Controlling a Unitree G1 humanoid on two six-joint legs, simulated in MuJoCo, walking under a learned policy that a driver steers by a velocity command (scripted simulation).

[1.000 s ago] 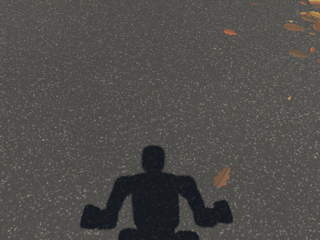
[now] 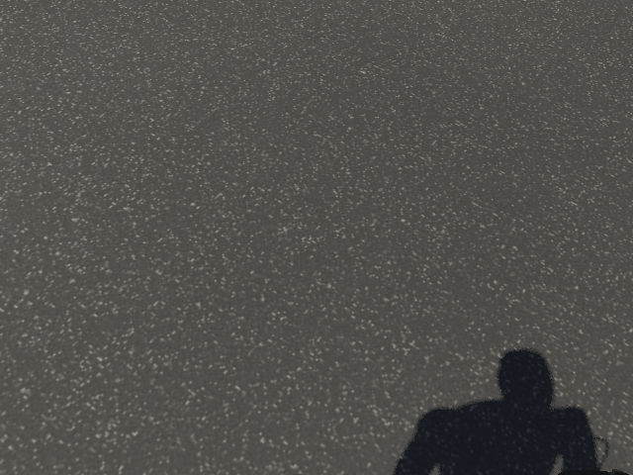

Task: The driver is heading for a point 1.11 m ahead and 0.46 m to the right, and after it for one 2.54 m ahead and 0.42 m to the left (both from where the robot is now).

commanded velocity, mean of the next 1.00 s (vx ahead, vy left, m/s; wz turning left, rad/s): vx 0.44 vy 0.00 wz -0.62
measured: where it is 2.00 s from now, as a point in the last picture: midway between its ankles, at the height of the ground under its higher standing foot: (573, 263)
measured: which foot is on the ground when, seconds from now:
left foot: down 0.00-0.44, up 0.46-0.86, down 0.88-1.00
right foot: up 0.00-0.42, down 0.44-0.90, up 0.92-1.00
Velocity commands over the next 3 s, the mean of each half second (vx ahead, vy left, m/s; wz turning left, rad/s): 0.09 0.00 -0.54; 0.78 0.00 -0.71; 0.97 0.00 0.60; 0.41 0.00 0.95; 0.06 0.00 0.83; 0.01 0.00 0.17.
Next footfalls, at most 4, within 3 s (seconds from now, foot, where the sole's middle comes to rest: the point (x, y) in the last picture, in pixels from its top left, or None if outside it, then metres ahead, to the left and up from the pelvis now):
0.44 right None -0.01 -0.10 -0.77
0.88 left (393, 473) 0.45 -0.15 -0.77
1.28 right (580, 444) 0.53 -0.55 -0.77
1.68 left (535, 265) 0.99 -0.53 -0.77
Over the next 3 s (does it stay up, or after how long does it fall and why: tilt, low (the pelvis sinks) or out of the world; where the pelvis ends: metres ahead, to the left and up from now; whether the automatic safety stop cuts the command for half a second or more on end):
stays up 0.98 -0.63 0.01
